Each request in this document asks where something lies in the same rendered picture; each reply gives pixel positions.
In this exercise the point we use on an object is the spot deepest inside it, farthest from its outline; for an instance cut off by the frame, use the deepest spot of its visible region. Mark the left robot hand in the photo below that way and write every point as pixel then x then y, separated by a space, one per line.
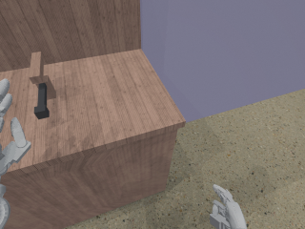
pixel 15 150

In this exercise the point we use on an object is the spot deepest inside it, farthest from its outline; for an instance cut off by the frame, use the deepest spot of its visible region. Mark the tap lever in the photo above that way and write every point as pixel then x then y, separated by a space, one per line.
pixel 41 111

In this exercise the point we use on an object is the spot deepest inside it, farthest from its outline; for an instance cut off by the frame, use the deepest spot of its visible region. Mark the right robot hand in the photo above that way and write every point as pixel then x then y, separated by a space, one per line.
pixel 229 216

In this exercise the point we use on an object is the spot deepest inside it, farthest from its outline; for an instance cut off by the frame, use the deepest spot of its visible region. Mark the counter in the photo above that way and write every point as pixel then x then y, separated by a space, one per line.
pixel 112 125

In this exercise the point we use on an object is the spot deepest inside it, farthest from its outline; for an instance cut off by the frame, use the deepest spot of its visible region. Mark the robot left forearm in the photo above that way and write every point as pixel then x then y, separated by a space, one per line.
pixel 4 207

